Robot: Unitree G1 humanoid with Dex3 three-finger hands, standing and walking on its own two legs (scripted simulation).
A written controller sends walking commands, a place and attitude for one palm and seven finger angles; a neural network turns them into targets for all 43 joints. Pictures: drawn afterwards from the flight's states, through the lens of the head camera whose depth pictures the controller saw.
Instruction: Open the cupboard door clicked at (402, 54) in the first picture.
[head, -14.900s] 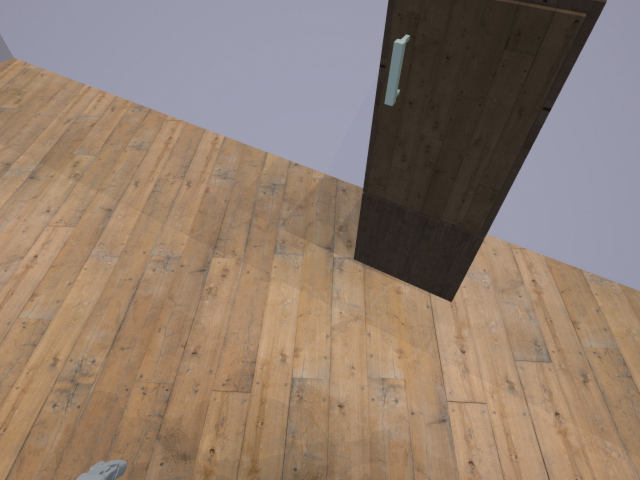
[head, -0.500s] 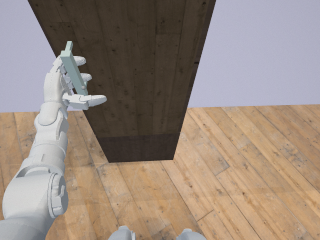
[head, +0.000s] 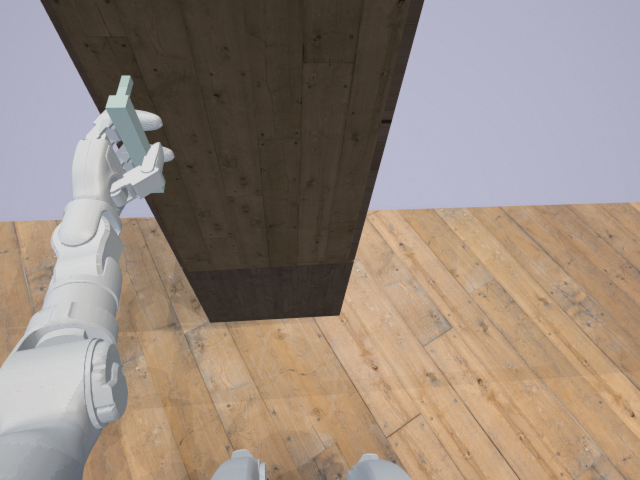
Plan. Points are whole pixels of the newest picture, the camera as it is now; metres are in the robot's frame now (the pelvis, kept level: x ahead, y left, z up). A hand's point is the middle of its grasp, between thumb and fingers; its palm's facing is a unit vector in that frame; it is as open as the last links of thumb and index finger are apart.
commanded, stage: pull the door open along its arc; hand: left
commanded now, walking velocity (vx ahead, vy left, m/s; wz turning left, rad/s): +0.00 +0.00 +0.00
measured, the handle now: (142, 138) +0.53 +0.21 +0.09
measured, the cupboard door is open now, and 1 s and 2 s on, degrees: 1 41 43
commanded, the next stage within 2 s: open thumb and fingers to let go in 1.14 s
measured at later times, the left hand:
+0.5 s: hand (164, 227) +0.39 +0.16 +0.09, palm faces +0.01 -1.00 +0.04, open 6.1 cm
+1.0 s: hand (251, 305) +0.29 +0.07 +0.10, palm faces +0.39 -0.92 -0.01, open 6.0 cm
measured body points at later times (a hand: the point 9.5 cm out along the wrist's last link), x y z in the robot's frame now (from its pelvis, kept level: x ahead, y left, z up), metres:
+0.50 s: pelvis +0.02 +0.01 +0.01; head +0.06 +0.01 +0.46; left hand +0.38 +0.22 +0.09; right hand +0.11 -0.24 -0.10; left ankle +0.02 +0.11 -0.69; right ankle +0.00 -0.11 -0.69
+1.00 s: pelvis +0.01 -0.03 +0.02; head +0.02 -0.04 +0.47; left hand +0.26 +0.11 +0.10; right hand +0.21 -0.22 -0.07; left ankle +0.02 +0.11 -0.69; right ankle +0.00 -0.11 -0.69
